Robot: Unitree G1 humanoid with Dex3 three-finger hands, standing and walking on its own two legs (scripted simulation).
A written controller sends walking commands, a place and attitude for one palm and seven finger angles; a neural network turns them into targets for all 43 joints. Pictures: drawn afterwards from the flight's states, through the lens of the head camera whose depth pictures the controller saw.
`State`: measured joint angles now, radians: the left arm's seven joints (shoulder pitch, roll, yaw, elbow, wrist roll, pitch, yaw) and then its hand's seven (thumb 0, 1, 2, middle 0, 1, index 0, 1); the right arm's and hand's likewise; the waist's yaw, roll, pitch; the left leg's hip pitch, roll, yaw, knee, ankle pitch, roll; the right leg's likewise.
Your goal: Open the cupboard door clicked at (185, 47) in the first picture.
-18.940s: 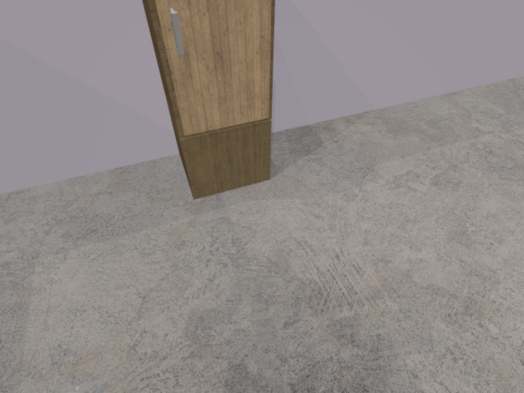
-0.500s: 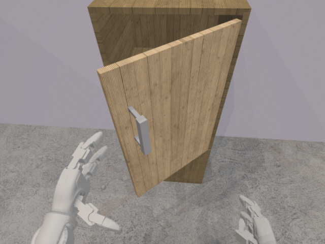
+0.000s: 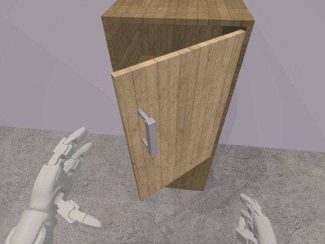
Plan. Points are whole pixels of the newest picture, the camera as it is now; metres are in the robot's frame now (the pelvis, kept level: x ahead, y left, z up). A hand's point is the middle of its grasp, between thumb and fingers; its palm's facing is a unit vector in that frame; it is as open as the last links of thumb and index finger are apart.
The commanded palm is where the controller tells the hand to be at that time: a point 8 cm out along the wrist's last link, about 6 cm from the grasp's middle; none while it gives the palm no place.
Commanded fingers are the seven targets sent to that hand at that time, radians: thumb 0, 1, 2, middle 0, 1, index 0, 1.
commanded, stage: draw the hand back to the body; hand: left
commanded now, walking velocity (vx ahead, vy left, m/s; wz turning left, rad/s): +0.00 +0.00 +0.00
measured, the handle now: (147, 133) +0.36 +0.08 +0.10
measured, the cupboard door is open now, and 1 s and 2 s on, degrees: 41 41 41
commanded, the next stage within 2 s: step back with the hand held close in 1.12 s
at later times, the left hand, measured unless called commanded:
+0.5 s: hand (54, 164) +0.22 +0.24 +0.16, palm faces +0.36 -0.85 -0.39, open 12.0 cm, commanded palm +0.17 +0.28 +0.17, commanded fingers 0.00 0.51 0.74 -0.19 -0.30 -0.19 -0.30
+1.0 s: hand (42, 153) +0.22 +0.26 +0.18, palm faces +0.44 -0.80 -0.40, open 7.6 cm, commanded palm +0.17 +0.29 +0.19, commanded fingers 0.00 0.90 0.90 -0.20 -0.30 -0.20 -0.30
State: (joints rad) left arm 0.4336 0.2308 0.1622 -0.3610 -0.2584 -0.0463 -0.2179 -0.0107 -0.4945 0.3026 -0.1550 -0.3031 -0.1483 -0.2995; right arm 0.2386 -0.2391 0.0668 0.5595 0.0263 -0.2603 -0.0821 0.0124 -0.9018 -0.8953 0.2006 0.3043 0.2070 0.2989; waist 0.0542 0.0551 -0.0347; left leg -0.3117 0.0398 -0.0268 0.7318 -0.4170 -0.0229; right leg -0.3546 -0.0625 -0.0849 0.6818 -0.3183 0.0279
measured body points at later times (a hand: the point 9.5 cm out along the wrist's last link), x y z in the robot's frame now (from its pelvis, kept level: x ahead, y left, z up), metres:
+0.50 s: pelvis +0.01 +0.01 +0.02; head +0.00 -0.01 +0.47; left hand +0.19 +0.28 +0.18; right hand +0.19 -0.21 -0.06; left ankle -0.02 +0.13 -0.72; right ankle +0.02 -0.14 -0.72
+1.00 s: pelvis +0.02 +0.00 +0.03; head +0.01 -0.02 +0.48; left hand +0.19 +0.30 +0.20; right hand +0.20 -0.22 -0.06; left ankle -0.02 +0.13 -0.72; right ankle +0.02 -0.14 -0.72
